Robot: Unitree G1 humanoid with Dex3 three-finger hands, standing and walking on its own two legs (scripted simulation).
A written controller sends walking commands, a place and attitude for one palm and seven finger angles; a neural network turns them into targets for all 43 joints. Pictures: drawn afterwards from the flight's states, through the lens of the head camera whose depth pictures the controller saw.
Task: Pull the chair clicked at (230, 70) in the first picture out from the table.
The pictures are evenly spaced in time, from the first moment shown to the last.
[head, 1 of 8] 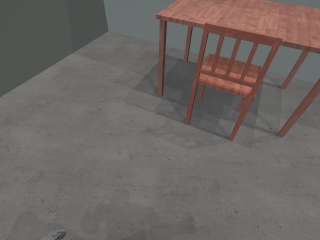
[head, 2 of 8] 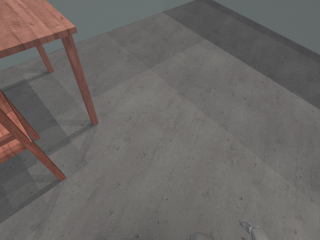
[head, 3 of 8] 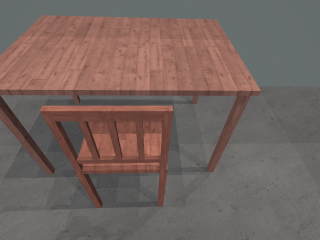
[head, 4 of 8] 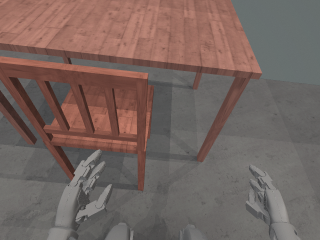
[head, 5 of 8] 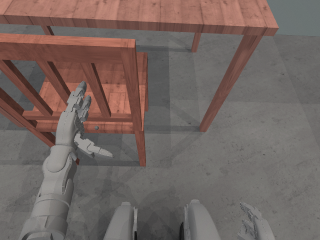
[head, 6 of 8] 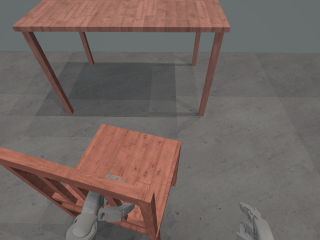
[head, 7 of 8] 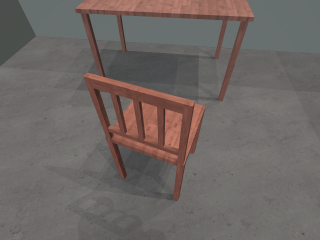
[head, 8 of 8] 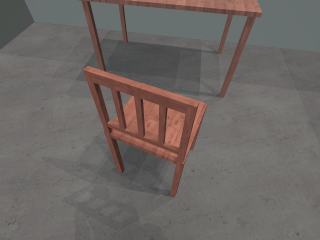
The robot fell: no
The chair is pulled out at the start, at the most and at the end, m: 0.00 0.69 0.69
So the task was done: yes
